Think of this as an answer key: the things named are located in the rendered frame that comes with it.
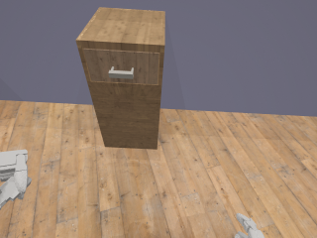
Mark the drawer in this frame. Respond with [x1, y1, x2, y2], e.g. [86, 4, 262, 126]
[83, 48, 159, 84]

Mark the handle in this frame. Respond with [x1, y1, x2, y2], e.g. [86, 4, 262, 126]
[108, 66, 134, 79]

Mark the right robot hand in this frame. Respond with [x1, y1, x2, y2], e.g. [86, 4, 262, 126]
[235, 213, 264, 238]

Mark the left robot hand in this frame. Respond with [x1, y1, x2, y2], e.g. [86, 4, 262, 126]
[0, 149, 32, 210]

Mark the cabinet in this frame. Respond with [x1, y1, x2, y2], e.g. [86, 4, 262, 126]
[75, 7, 165, 150]

